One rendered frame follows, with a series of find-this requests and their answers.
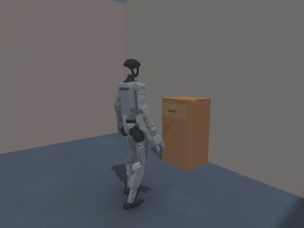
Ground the left robot upper arm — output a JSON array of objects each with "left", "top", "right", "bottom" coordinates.
[{"left": 114, "top": 83, "right": 122, "bottom": 109}]

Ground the right robot upper arm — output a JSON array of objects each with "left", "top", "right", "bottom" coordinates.
[{"left": 134, "top": 82, "right": 146, "bottom": 114}]

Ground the left robot shin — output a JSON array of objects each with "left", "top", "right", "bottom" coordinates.
[{"left": 126, "top": 154, "right": 138, "bottom": 188}]

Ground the right robot forearm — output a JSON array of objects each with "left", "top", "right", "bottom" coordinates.
[{"left": 142, "top": 104, "right": 158, "bottom": 136}]

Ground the cabinet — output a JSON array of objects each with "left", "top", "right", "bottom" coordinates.
[{"left": 161, "top": 96, "right": 211, "bottom": 172}]

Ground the robot right hand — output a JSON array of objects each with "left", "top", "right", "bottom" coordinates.
[{"left": 152, "top": 134, "right": 165, "bottom": 156}]

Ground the handle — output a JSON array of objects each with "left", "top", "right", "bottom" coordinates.
[{"left": 167, "top": 109, "right": 177, "bottom": 113}]

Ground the left robot forearm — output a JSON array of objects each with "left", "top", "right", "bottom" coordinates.
[{"left": 114, "top": 106, "right": 124, "bottom": 124}]

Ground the robot left hand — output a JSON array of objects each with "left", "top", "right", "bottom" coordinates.
[{"left": 117, "top": 123, "right": 124, "bottom": 138}]

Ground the left robot foot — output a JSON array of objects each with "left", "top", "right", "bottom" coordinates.
[{"left": 123, "top": 186, "right": 141, "bottom": 195}]

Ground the drawer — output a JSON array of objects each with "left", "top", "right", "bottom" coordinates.
[{"left": 163, "top": 103, "right": 188, "bottom": 120}]

